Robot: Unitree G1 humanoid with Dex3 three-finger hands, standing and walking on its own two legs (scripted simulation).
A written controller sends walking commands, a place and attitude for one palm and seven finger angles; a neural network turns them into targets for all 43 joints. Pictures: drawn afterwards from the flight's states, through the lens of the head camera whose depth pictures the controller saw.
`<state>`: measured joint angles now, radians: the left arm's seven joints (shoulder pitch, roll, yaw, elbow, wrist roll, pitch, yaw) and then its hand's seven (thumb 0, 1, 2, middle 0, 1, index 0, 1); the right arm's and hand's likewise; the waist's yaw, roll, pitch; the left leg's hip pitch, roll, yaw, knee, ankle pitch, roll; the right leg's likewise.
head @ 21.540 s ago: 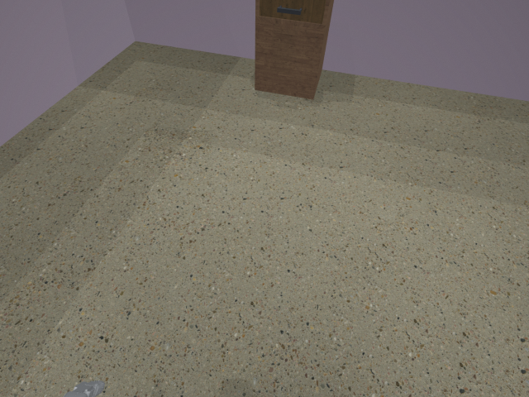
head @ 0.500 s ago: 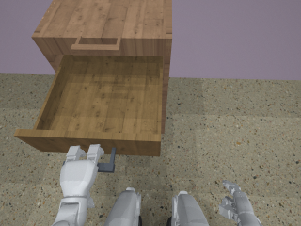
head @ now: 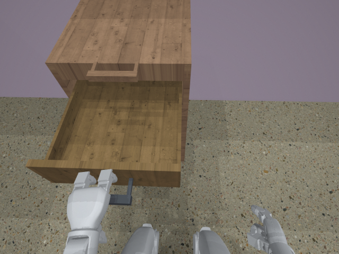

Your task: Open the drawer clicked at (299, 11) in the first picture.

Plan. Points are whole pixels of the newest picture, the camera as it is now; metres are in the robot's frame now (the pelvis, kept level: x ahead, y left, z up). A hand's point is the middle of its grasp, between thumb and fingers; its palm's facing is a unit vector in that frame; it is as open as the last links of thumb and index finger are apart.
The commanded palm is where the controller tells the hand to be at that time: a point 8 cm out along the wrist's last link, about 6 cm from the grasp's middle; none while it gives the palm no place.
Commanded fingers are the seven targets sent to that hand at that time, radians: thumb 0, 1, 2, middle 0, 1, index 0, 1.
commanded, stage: lift the hand off the handle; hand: left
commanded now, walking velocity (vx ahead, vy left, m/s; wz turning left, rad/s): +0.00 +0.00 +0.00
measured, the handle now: (106, 190) +0.28 +0.19 -0.08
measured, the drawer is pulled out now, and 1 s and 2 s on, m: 0.30 0.30 0.30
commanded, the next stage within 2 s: draw the hand back to the body in 1.74 s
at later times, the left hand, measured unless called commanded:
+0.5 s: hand (91, 207) +0.22 +0.20 -0.02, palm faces -0.02 -0.10 -0.99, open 13.9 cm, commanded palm +0.20 +0.19 +0.03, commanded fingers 0.00 -0.50 0.30 -0.30 -1.20 -0.30 -1.20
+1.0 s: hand (85, 206) +0.22 +0.19 +0.02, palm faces +0.00 -0.11 -0.99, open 13.9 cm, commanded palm +0.20 +0.19 +0.07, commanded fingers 0.00 -0.50 0.30 -0.30 -1.20 -0.30 -1.20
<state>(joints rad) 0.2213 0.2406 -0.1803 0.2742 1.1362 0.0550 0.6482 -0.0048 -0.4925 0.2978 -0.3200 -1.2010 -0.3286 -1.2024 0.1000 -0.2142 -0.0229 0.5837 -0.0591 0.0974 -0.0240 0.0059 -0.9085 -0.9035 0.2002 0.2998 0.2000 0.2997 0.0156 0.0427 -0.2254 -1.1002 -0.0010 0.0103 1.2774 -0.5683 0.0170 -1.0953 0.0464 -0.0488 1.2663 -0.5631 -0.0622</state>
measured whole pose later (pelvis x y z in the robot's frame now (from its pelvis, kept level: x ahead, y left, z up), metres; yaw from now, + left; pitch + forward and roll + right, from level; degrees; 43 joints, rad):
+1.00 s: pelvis +0.01 -0.01 +0.04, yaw +0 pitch +15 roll +1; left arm 0.37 0.28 -0.16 0.12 1.08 0.04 0.57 -0.01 -0.49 0.30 -0.32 -1.20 -0.32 -1.20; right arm 0.15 -0.23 -0.03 0.54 -0.04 0.11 0.01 0.01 -0.91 -0.90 0.20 0.30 0.20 0.30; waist 0.02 0.06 -0.19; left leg -0.81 0.00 0.02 1.05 -0.50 0.01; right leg -0.82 0.05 -0.03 1.05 -0.50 -0.07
